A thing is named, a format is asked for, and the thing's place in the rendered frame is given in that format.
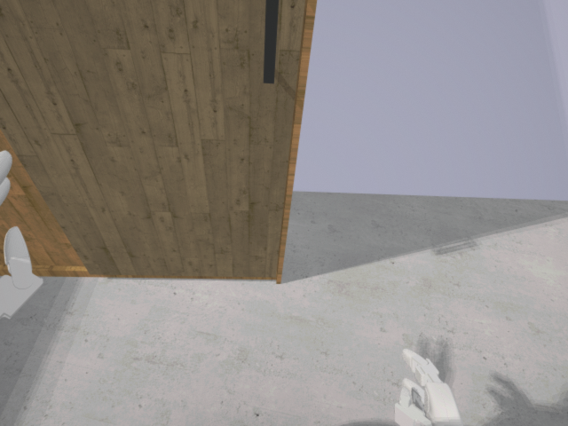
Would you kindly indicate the robot right hand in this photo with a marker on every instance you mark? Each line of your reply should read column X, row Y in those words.
column 434, row 406

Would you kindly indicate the wardrobe door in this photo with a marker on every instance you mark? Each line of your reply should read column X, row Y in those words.
column 148, row 129
column 25, row 207

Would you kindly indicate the robot left hand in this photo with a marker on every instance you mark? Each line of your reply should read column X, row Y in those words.
column 15, row 290

